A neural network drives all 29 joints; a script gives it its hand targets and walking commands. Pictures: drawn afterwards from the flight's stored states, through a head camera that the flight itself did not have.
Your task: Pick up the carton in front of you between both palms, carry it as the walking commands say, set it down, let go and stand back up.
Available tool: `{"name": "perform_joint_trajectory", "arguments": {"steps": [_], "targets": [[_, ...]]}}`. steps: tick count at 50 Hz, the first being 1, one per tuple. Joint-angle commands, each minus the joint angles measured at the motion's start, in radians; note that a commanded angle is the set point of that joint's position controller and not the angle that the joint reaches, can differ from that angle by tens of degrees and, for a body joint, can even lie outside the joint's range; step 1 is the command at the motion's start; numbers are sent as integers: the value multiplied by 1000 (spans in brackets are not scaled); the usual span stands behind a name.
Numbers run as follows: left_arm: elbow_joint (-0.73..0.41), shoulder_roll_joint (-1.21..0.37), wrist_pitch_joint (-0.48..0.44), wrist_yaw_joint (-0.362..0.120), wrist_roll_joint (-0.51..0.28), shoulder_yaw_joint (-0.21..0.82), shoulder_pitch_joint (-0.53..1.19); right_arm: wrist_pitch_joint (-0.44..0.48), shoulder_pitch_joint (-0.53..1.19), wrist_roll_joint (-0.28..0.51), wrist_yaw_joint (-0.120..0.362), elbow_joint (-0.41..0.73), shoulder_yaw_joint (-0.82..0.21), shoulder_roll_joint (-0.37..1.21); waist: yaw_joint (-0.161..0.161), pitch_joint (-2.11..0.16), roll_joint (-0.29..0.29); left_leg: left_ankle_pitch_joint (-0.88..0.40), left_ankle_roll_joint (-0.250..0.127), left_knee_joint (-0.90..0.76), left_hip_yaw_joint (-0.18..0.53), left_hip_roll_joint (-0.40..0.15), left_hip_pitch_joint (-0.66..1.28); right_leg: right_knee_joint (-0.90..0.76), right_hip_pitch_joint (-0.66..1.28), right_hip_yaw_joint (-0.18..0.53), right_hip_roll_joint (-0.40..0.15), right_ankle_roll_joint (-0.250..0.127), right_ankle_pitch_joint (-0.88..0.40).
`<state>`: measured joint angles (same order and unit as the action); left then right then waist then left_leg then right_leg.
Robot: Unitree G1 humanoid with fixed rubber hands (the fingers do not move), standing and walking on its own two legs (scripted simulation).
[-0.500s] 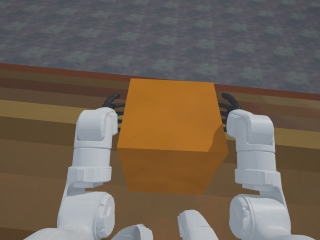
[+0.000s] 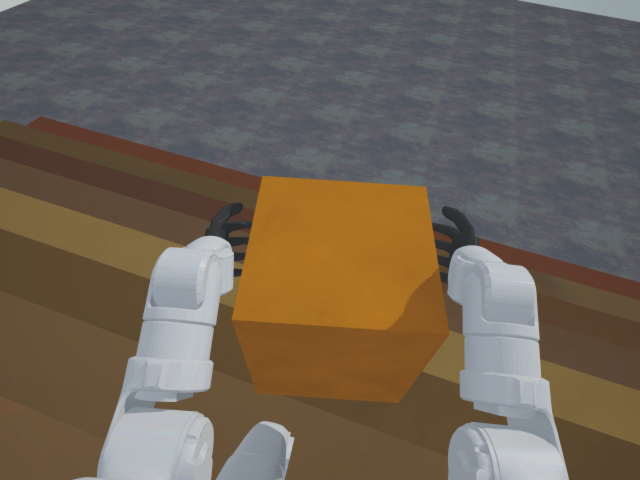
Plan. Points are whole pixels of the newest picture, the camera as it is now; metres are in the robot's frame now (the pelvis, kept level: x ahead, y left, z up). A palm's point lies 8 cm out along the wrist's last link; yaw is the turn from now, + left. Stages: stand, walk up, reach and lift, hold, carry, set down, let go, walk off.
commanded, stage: carry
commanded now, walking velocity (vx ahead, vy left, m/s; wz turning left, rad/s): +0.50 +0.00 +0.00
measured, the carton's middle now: (335, 297) +0.33 +0.03 +0.02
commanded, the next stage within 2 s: none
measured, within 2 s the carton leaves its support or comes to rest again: neither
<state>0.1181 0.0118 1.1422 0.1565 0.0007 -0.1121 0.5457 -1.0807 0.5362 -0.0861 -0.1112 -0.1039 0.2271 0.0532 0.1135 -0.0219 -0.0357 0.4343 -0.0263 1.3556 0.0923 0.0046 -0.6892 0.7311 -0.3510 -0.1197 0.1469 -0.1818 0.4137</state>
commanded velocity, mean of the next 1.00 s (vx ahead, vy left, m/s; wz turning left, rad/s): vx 0.50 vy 0.00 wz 0.00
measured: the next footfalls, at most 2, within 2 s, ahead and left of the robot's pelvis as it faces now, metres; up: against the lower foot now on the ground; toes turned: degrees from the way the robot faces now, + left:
left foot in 0.30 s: +0.39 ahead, +0.15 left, -0.15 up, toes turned +1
right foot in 0.78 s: +0.68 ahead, +0.07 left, -0.29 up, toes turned -1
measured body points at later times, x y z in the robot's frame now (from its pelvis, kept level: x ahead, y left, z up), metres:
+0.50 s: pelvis +0.34 +0.11 -0.15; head +0.38 +0.12 +0.30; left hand +0.71 +0.23 -0.09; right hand +0.69 -0.07 -0.08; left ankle +0.35 +0.15 -0.85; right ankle +0.32 -0.04 -0.78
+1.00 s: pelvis +0.67 +0.09 -0.30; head +0.68 +0.10 +0.15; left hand +1.00 +0.28 -0.22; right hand +1.04 -0.02 -0.21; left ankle +0.72 +0.24 -0.93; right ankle +0.64 +0.07 -1.00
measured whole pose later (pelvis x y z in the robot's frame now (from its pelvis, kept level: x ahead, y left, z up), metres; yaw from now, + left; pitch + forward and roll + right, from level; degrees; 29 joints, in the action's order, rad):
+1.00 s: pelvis +0.67 +0.09 -0.30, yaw +0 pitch +2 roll +0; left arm 0.19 0.02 1.15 0.16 -0.01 -0.11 0.56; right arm -1.11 0.54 -0.07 -0.12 -0.16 0.22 0.04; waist 0.11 -0.04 -0.02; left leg 0.40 -0.04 1.26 0.05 -0.02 -0.73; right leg 0.81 -0.37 -0.10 0.13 -0.16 0.49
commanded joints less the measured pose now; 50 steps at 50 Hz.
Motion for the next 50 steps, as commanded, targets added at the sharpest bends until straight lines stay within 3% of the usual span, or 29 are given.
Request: {"name": "perform_joint_trajectory", "arguments": {"steps": [1, 3, 4, 6, 8, 12, 13, 14, 15, 16, 17, 18, 20, 22, 25, 27, 29, 33, 36, 37, 38, 39, 40, 41, 42, 44, 45, 48, 50], "targets": [[-167, -1165, -65, -283, -502, 690, 859, -5, 583, 308, 217, 30, -570, 918, -55, -316, 32, -129, 18, -232, -74, -47, -7, -186, 151, 487, -369, -122, -763], [-141, -1196, -79, -286, -501, 675, 838, 8, 604, 330, 222, 30, -602, 957, -53, -369, -11, -342, -23, -169, -105, -53, -38, -63, 225, 392, -327, -48, -889], [-147, -1196, -83, -286, -494, 659, 833, 10, 630, 342, 221, 45, -618, 980, -18, -361, 15, -525, -27, -310, -63, -79, -181, 24, 352, 372, -252, -30, -678], [-130, -1183, -88, -281, -485, 636, 795, 5, 634, 361, 213, 59, -642, 994, 28, -360, -26, -570, -22, -398, -91, -63, -282, 89, 478, 394, -234, -41, -661], [-141, -1166, -91, -275, -476, 627, 770, -1, 643, 374, 203, 82, -659, 987, 37, -304, 19, -795, -3, -744, -140, -28, -56, 114, 315, 284, -165, -20, -465], [-93, -1115, -77, -269, -435, 590, 674, -31, 616, 369, 191, 83, -652, 938, 11, -268, -130, -878, -37, -923, -200, -25, 224, 255, 244, 223, -164, 7, -421], [-72, -1105, -71, -272, -427, 587, 669, -38, 604, 366, 193, 70, -648, 927, -76, -364, -131, -889, -62, -849, -187, -33, 378, 416, 250, 217, -205, 29, -610], [-71, -1099, -71, -271, -426, 595, 677, -42, 596, 369, 199, 74, -642, 913, -236, -489, -102, -887, -64, -773, -248, -3, 675, 678, 130, 143, -248, 66, -808], [-81, -1100, -64, -269, -419, 594, 706, -42, 597, 360, 206, 48, -629, 896, -325, -446, 133, -752, -72, -843, -174, -26, 799, 992, -62, 82, -125, 125, -400], [-83, -1095, -47, -261, -402, 571, 767, -45, 613, 369, 215, 0, -613, 874, -174, -459, 344, -1152, -183, -666, 157, -269, 1067, 1167, -448, 146, -21, 161, 299], [-68, -1042, -34, -249, -356, 534, 729, -40, 645, 414, 221, -7, -644, 915, -206, -536, 322, -669, -284, -763, 426, -357, 1083, 1098, -557, 206, -43, 164, 216], [-93, -1036, -35, -237, -335, 515, 760, -34, 685, 466, 232, 24, -671, 967, -194, -452, 156, -486, -254, -830, 409, -342, 909, 958, -488, 221, -100, 159, 137], [-58, -1051, -39, -222, -307, 486, 715, -34, 736, 515, 243, 50, -685, 1044, -156, -317, 78, -908, -140, -732, 196, -216, 747, 750, -427, 176, -120, 167, 107], [-67, -1066, -52, -211, -283, 487, 641, -12, 707, 542, 248, 39, -695, 1087, -152, -481, 146, -652, -213, -702, 290, -256, 737, 603, -445, 223, -163, 148, 9], [-135, -1104, -79, -207, -287, 536, 695, 13, 740, 559, 250, 93, -726, 1135, -167, -493, 155, -749, -276, -737, 307, -269, 701, 440, -422, 170, -148, 160, 4], [-179, -1120, -98, -209, -295, 565, 692, 28, 737, 558, 248, 132, -751, 1145, -159, -524, 137, -834, -240, -662, 277, -273, 754, 549, -483, 174, -167, 137, -179], [-225, -1117, -113, -211, -307, 605, 688, 41, 705, 550, 245, 162, -772, 1131, -188, -505, 89, -684, -162, -551, 147, -139, 803, 339, -548, 163, -161, 126, -425], [-268, -1057, -123, -210, -301, 643, 635, 50, 614, 529, 238, 171, -795, 1058, -240, -395, 47, -497, -169, -470, 60, -38, 658, -69, -353, 35, -97, 147, -711], [-257, -973, -101, -208, -281, 626, 588, 43, 551, 511, 236, 131, -780, 993, -229, -326, 110, -461, -136, -403, -2, -20, 491, -230, -88, -11, -72, 138, -823], [-239, -940, -90, -209, -276, 609, 574, 36, 530, 496, 236, 103, -767, 971, -206, -302, 131, -468, -126, -356, -14, -22, 483, -289, -40, -9, -86, 126, -838], [-226, -912, -79, -214, -266, 600, 574, 29, 513, 488, 234, 73, -755, 954, -108, -405, 161, -740, -101, -187, -38, -58, 400, -73, 214, -69, -49, 101, -867], [-210, -887, -72, -220, -266, 592, 550, 22, 519, 478, 235, 57, -751, 946, 30, -433, 102, -872, -49, 76, -92, -67, 291, -141, 376, -5, -91, 49, -769], [-178, -874, -63, -225, -266, 579, 546, 9, 566, 461, 233, 53, -725, 929, 85, -363, -165, -222, -2, 468, -193, 69, 126, -293, 438, 82, -193, 3, -773], [-123, -863, -56, -224, -258, 560, 534, -15, 599, 457, 231, 52, -703, 904, 4, -366, -276, 314, 13, 563, -174, 111, -168, -33, 660, 359, -347, -87, -1369], [-108, -885, -44, -225, -290, 557, 564, -29, 609, 437, 223, 25, -670, 875, 0, -386, -91, 222, -16, 470, -114, 70, -235, -68, 670, 513, -390, -107, -1352], [-178, -971, -34, -237, -390, 618, 728, -34, 556, 400, 206, -2, -612, 877, -46, -459, 84, 136, -34, 347, 15, -2, -278, -141, 569, 711, -487, -203, -676], [-196, -1032, -42, -246, -432, 640, 802, -36, 598, 387, 200, 30, -598, 884, -47, -423, 72, 77, -31, 194, 50, -39, -288, -97, 502, 753, -498, -207, -661], [-185, -1160, -56, -272, -506, 665, 902, -16, 610, 332, 197, 4, -560, 925, -65, -347, 83, -39, 5, -158, -15, -45, -151, -165, 243, 607, -401, -153, -527], [-151, -1191, -72, -282, -509, 658, 880, -1, 633, 341, 204, 14, -576, 972, -46, -351, -10, -144, -3, -221, -71, -46, -74, -147, 212, 521, -362, -115, -768]]}}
